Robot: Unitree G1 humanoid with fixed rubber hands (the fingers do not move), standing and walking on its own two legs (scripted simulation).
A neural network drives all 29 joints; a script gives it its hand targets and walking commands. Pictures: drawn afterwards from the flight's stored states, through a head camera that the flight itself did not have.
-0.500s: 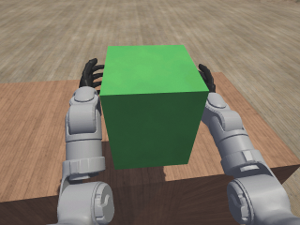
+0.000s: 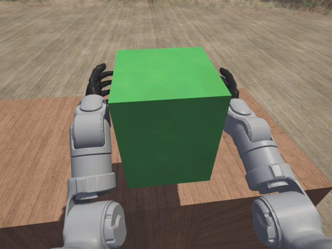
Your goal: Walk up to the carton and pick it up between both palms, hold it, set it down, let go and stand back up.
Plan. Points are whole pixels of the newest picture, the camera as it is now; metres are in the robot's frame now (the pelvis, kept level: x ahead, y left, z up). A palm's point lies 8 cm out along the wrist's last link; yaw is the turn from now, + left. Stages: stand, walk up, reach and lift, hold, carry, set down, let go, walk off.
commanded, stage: hold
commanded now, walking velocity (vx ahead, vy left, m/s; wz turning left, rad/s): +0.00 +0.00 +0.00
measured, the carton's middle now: (164, 117) +0.39 +0.01 +0.19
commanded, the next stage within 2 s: none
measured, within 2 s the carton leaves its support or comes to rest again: neither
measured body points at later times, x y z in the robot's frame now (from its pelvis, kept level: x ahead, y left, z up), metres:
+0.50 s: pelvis +0.00 +0.00 +0.00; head -0.05 +0.03 +0.45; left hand +0.39 +0.16 +0.25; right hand +0.39 -0.13 +0.23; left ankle +0.04 +0.13 -0.75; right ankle +0.00 -0.13 -0.75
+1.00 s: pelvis +0.00 +0.00 +0.00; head -0.05 +0.03 +0.45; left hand +0.38 +0.16 +0.25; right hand +0.39 -0.13 +0.23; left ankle +0.04 +0.13 -0.75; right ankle +0.00 -0.13 -0.75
